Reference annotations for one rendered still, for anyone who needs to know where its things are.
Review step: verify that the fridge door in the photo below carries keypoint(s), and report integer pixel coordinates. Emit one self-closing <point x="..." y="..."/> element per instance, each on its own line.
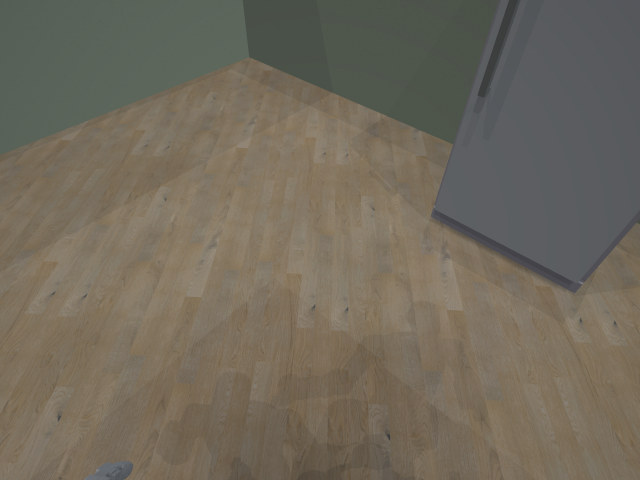
<point x="548" y="163"/>

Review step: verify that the handle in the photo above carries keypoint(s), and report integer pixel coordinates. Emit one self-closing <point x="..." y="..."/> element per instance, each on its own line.
<point x="498" y="47"/>

